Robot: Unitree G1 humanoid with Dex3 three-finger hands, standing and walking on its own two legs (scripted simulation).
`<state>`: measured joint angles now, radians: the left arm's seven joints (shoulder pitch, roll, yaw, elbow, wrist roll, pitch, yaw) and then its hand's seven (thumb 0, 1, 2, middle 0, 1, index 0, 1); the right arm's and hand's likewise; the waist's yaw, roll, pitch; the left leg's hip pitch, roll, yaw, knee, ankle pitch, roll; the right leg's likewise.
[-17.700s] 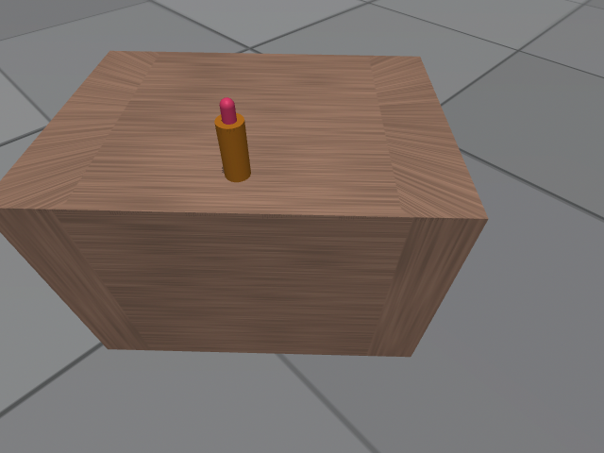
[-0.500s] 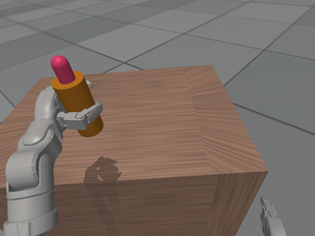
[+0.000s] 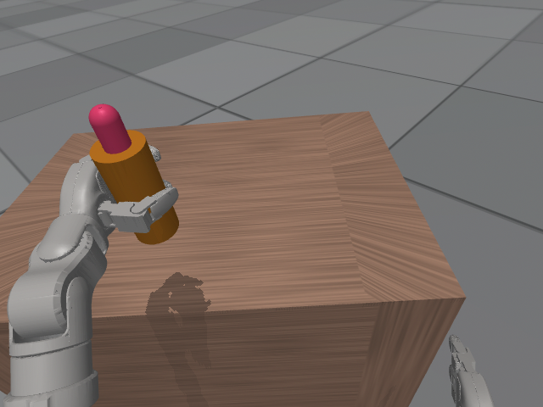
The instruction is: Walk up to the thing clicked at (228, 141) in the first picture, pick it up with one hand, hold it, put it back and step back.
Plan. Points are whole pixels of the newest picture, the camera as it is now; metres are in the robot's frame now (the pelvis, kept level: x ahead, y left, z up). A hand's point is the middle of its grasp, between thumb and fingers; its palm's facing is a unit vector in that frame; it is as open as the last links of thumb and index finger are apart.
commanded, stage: hold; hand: left
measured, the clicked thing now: (133, 177) +0.32 +0.17 +0.26
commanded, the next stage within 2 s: crouch in 0.64 s
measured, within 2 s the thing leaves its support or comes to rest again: neither
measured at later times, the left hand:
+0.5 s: hand (144, 190) +0.33 +0.16 +0.23, palm faces +0.13 -0.99 +0.00, open 8.5 cm
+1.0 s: hand (149, 193) +0.35 +0.17 +0.21, palm faces +0.12 -0.99 +0.02, open 8.5 cm
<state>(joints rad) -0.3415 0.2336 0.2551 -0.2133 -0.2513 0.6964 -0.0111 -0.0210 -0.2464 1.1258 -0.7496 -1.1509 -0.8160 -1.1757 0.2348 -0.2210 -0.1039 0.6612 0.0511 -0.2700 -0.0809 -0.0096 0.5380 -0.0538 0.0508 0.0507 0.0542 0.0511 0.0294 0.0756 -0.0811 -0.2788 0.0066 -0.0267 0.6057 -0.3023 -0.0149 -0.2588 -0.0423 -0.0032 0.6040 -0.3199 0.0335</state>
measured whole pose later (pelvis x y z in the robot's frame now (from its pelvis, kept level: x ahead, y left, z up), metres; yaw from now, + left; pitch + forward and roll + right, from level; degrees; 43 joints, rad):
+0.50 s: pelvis +0.00 +0.00 +0.00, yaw +0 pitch -1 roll +0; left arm -0.35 0.23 0.27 -0.18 -0.24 0.68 0.01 -0.02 -0.25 1.13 -0.75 -1.16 -0.81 -1.18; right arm 0.25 -0.22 -0.10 0.64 0.05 -0.26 -0.08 -0.01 0.54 -0.05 0.05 0.05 0.05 0.05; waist 0.02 0.07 -0.08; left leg -0.28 0.01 -0.02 0.60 -0.30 -0.02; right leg -0.26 -0.04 0.00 0.60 -0.32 0.03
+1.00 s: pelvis -0.01 +0.00 +0.00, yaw +0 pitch -1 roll +0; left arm -0.43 0.24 0.26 -0.01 -0.23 0.64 0.00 -0.02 -0.27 1.15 -0.76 -1.14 -0.83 -1.17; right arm 0.23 -0.21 -0.08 0.68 0.04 -0.28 -0.08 -0.01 0.56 -0.05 0.05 0.05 0.05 0.05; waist 0.02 0.06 -0.07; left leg -0.29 0.01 -0.02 0.59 -0.28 -0.02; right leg -0.28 -0.04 0.00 0.60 -0.30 0.03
